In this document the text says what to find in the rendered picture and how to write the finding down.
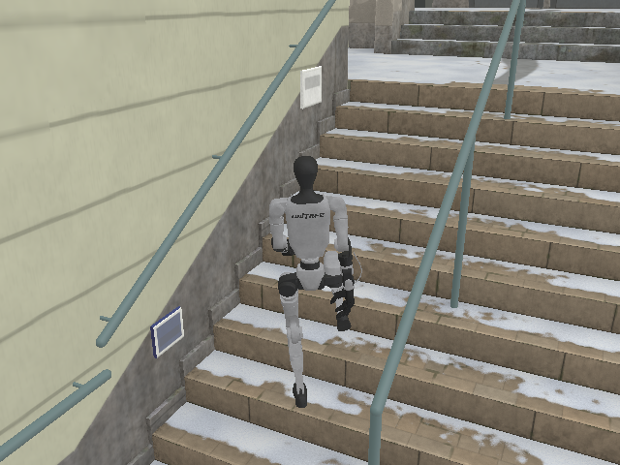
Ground robot left foot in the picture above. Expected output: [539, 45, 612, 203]
[293, 383, 307, 408]

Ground right robot forearm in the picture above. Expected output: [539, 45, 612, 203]
[338, 238, 355, 291]

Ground left robot upper arm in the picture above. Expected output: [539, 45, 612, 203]
[269, 198, 288, 249]

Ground right robot upper arm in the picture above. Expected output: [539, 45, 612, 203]
[327, 196, 349, 252]

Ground left robot forearm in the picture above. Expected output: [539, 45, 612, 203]
[271, 237, 289, 253]

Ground robot right shin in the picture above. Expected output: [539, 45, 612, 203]
[331, 283, 343, 314]

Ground robot right hand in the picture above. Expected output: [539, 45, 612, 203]
[330, 288, 355, 318]

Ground robot left hand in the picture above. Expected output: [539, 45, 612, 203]
[282, 239, 295, 256]

